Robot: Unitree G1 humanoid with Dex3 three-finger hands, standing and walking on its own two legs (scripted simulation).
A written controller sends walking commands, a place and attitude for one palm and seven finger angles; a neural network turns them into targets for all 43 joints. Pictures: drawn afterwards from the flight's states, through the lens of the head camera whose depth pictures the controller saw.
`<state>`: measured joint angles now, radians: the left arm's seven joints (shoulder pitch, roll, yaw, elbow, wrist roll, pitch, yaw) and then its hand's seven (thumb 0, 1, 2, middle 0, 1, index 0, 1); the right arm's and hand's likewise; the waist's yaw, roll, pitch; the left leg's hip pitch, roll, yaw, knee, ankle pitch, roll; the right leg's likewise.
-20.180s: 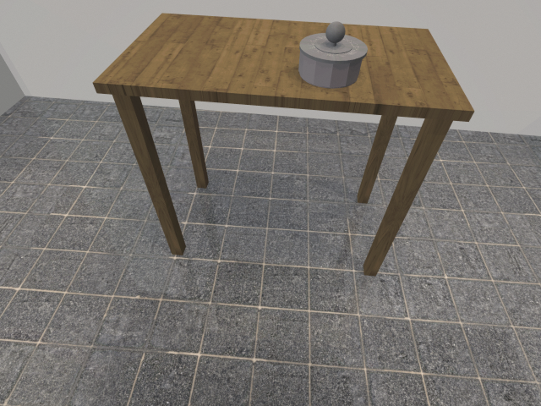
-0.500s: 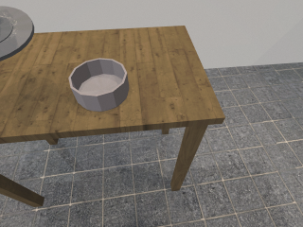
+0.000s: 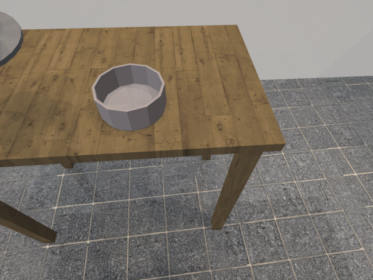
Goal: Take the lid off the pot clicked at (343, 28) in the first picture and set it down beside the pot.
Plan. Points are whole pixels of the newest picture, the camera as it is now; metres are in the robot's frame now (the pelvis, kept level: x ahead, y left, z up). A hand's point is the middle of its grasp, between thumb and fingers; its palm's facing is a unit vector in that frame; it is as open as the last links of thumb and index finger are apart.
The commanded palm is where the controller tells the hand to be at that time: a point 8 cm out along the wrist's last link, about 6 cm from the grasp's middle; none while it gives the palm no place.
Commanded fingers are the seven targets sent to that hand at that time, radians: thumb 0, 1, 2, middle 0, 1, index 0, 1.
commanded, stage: lower the lid onto the table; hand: left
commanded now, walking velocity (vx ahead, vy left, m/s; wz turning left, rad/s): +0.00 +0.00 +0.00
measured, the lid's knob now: out of the picture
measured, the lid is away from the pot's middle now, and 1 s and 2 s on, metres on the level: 0.25 0.24 0.23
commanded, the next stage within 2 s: none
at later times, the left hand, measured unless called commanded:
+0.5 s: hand out of the picture +0.47 +0.33 +0.29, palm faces -0.21 -0.29 -0.93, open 7.3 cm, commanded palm +0.48 +0.34 +0.35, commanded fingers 0.00 0.83 0.62 -0.87 -1.08 -0.85 -1.08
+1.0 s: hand out of the picture +0.47 +0.35 +0.25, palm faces -0.29 -0.27 -0.92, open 7.3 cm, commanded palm +0.49 +0.35 +0.32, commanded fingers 0.00 0.83 0.62 -0.87 -1.08 -0.85 -1.08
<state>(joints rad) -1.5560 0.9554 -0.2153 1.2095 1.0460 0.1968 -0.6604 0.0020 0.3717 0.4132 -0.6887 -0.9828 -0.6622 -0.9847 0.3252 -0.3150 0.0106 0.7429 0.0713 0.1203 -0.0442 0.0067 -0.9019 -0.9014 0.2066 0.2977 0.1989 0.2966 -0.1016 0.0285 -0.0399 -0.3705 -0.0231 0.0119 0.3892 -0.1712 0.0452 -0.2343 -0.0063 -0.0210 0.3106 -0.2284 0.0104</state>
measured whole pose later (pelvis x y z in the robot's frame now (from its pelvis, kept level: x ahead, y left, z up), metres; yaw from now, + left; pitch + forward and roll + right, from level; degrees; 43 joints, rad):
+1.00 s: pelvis +0.01 +0.01 +0.00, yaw +0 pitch +10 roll -2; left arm -1.48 0.94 -0.15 1.28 1.03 0.19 -0.62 0.00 0.38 0.41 -0.68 -0.99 -0.66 -0.99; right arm 0.34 -0.31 0.00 0.73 0.07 0.10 -0.04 0.01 -0.90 -0.90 0.21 0.30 0.20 0.30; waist -0.13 0.02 -0.04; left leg -0.43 -0.02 0.01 0.45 -0.21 0.05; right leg -0.28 0.00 -0.02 0.35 -0.25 0.02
